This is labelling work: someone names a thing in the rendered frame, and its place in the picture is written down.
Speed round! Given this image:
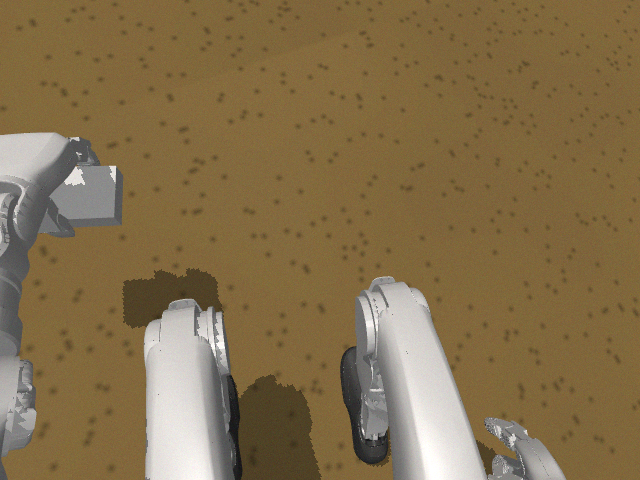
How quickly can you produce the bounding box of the left robot foot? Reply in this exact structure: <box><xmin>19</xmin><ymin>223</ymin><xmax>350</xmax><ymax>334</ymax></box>
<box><xmin>226</xmin><ymin>375</ymin><xmax>242</xmax><ymax>480</ymax></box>

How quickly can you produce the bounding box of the right robot foot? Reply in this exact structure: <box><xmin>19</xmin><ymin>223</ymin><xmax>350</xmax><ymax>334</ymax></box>
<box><xmin>340</xmin><ymin>346</ymin><xmax>388</xmax><ymax>464</ymax></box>

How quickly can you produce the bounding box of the left robot hand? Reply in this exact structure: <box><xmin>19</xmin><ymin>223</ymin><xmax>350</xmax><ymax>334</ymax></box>
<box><xmin>0</xmin><ymin>132</ymin><xmax>101</xmax><ymax>238</ymax></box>

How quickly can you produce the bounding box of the left robot arm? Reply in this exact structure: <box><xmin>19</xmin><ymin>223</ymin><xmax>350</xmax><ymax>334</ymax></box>
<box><xmin>0</xmin><ymin>175</ymin><xmax>48</xmax><ymax>480</ymax></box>

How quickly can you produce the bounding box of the small box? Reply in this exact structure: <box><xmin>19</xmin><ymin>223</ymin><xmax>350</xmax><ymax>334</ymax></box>
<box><xmin>49</xmin><ymin>166</ymin><xmax>123</xmax><ymax>228</ymax></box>

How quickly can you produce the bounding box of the right robot hand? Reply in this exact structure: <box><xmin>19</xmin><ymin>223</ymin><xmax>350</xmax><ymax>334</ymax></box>
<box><xmin>484</xmin><ymin>417</ymin><xmax>567</xmax><ymax>480</ymax></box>

